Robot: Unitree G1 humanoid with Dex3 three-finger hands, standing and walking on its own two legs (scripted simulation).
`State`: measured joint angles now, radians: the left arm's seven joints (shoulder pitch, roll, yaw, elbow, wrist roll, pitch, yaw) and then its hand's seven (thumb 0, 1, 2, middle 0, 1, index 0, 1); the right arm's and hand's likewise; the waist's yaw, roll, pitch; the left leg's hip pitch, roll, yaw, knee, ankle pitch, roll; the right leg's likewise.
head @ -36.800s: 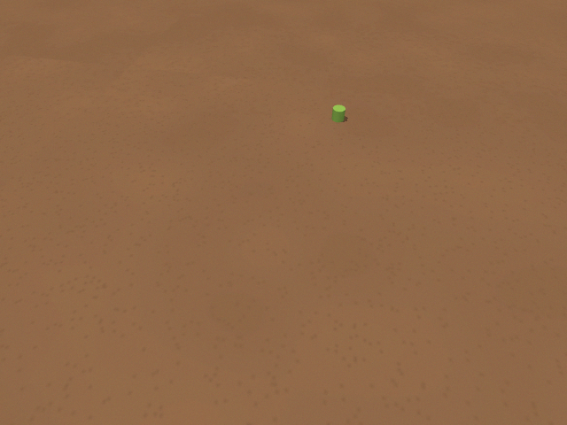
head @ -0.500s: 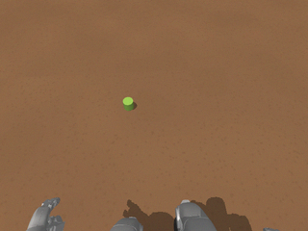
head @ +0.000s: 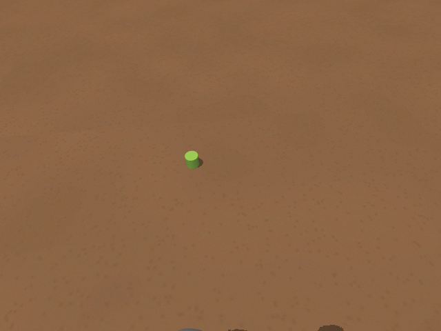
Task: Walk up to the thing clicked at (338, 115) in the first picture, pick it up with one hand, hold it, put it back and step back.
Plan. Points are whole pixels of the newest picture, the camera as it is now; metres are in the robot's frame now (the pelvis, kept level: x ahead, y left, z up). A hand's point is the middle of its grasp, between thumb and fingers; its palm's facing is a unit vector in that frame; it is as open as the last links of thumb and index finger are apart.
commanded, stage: step back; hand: left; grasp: from above
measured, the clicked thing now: (192, 159) +1.09 +0.25 -0.72
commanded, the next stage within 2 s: stand in 0.86 s
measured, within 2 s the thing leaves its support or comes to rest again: neither
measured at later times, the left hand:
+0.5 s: hand out of the picture +0.08 +0.27 -0.15, palm faces +0.04 -0.94 -0.35, open 7.4 cm
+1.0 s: hand out of the picture +0.13 +0.27 -0.13, palm faces +0.01 -0.94 -0.34, open 7.4 cm
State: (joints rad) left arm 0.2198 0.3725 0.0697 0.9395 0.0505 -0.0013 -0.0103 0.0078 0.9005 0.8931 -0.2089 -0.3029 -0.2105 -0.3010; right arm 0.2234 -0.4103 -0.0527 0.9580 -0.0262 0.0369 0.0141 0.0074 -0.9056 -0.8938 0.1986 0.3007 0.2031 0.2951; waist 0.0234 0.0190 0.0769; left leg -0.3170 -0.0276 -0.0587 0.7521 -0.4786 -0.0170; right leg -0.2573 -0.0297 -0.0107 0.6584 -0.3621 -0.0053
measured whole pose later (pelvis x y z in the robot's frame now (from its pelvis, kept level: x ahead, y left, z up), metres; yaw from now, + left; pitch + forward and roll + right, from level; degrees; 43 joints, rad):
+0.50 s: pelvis +0.01 +0.01 +0.00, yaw +2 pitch -3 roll +0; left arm 0.16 0.36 0.04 1.01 0.02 -0.02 -0.02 0.01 0.90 0.89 -0.21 -0.30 -0.21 -0.30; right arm 0.19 -0.38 -0.05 1.02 -0.03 -0.02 0.01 0.01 -0.91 -0.89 0.20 0.30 0.20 0.30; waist 0.02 -0.01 0.07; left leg -0.26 -0.02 -0.02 0.57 -0.25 0.00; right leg -0.21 -0.05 -0.04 0.60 -0.34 0.02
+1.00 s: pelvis +0.03 +0.01 +0.02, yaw +1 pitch -3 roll +0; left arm 0.07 0.36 0.01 1.11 0.00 -0.02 0.00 0.01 0.91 0.89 -0.20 -0.30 -0.21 -0.30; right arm 0.03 -0.33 -0.01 1.10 -0.01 -0.01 0.01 0.01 -0.90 -0.89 0.20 0.30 0.20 0.30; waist 0.01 0.00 0.07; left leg -0.15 0.00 0.00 0.40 -0.21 0.00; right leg -0.08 -0.03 -0.01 0.37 -0.24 0.02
